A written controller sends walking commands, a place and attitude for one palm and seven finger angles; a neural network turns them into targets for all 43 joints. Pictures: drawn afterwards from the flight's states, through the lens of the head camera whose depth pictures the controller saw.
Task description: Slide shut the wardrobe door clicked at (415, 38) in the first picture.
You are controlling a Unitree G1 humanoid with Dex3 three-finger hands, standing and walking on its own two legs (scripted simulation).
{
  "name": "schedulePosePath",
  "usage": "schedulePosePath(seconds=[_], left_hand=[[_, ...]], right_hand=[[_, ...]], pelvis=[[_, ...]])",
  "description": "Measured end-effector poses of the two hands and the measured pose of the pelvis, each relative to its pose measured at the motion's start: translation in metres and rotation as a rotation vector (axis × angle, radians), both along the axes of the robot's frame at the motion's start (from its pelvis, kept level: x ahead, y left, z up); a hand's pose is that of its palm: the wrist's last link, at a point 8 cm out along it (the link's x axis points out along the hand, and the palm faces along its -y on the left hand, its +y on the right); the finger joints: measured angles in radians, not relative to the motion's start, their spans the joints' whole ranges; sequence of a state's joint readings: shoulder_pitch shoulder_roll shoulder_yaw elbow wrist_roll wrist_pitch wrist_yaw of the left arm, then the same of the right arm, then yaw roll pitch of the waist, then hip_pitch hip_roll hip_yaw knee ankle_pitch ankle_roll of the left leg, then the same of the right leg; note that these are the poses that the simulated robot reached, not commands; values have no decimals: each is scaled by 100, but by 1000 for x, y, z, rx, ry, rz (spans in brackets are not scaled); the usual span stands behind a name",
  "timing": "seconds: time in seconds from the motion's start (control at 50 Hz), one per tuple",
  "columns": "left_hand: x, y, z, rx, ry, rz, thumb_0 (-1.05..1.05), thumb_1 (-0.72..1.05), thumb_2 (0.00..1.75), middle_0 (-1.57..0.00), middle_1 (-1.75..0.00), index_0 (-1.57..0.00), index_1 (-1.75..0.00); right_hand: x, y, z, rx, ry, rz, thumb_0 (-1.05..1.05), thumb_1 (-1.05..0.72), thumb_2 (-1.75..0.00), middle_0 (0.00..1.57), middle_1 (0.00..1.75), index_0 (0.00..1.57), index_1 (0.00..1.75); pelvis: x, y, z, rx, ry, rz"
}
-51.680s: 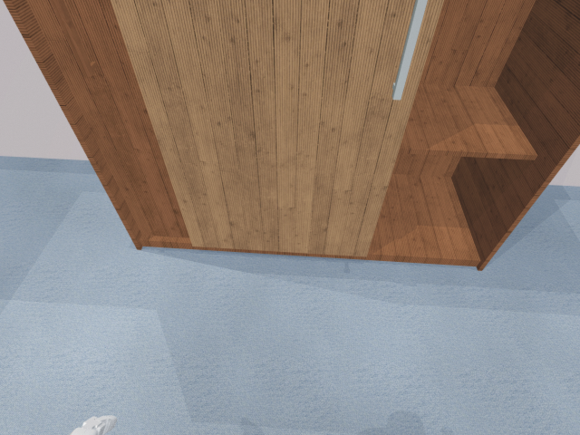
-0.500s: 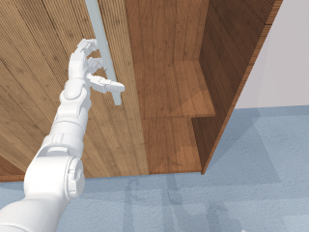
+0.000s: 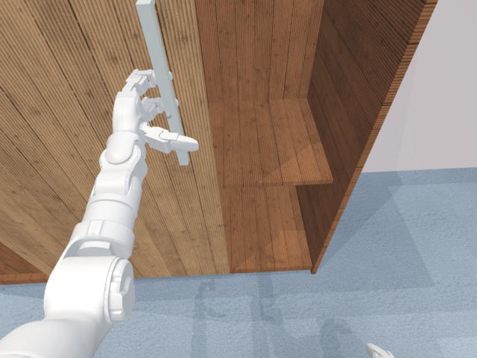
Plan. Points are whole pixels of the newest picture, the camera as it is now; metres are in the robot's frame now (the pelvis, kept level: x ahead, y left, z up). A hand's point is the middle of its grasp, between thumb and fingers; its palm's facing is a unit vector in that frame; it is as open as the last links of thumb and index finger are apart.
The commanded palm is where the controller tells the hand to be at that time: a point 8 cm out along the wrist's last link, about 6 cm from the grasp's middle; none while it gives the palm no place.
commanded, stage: slide the fingers in behind the handle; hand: left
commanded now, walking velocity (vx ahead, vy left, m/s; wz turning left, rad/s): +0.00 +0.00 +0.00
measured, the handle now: (170, 94) +0.52 +0.13 +0.18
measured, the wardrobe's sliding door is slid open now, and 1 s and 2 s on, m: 0.35 0.35 0.35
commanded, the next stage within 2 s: grip the handle and tug to test in 1.36 s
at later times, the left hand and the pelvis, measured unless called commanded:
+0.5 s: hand (176, 113) +0.46 +0.11 +0.18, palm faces +0.04 -1.00 +0.00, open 14.0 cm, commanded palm +0.43 +0.16 +0.18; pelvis +0.01 +0.00 +0.00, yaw +0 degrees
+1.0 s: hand (181, 113) +0.46 +0.10 +0.18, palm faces +0.06 -1.00 +0.00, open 14.2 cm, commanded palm +0.43 +0.15 +0.18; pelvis +0.01 +0.00 +0.00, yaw +0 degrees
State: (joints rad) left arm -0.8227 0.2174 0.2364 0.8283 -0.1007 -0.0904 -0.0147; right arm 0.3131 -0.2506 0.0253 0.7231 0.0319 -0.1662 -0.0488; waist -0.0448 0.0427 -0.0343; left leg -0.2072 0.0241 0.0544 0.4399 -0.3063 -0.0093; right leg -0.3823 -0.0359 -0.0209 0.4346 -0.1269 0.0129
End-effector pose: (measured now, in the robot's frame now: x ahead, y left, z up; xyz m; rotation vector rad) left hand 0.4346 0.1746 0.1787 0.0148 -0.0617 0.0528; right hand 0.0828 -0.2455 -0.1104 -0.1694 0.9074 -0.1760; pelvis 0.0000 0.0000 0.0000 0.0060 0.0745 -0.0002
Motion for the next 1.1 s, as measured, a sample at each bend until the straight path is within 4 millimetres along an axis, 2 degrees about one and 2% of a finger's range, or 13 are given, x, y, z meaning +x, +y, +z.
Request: schedulePosePath(seconds=[0.12, 0.26, 0.58, 0.68, 1.1], left_hand=[[0, 0, 3, -1, 1, 4, -1, -50, 30, -30, -120, -30, -120], [-1, 0, 4, 1, 0, 2, -1, -50, 30, -30, -120, -29, -120], [6, -17, 1, -11, 2, -20, -1, -50, 30, -30, -120, -30, -120], [5, -16, -1, -16, 15, -7, -1, -50, 30, -30, -120, -30, -120], [2, -21, 1, -9, 16, 3, -1, -50, 30, -28, -120, -26, -120]], right_hand=[[16, 3, 3, 1, -35, 17, 1, -91, -90, 20, 30, 20, 30], [24, 4, 5, 2, -41, 28, 1, -91, -90, 20, 30, 20, 30], [14, 10, 0, 11, 1, 15, 1, -91, -90, 20, 30, 20, 30], [12, 10, 0, 13, 8, 7, 1, -91, -90, 20, 30, 20, 30], [20, 13, 1, 11, -13, 32, 1, -91, -90, 20, 30, 20, 30]], pelvis=[[2, 0, 0, -1, -2, 3], [4, 0, 0, -3, -4, 9], [9, 3, 1, -4, 3, 2], [9, 4, 1, -4, 0, -3], [8, 4, 1, -4, -4, 8]])
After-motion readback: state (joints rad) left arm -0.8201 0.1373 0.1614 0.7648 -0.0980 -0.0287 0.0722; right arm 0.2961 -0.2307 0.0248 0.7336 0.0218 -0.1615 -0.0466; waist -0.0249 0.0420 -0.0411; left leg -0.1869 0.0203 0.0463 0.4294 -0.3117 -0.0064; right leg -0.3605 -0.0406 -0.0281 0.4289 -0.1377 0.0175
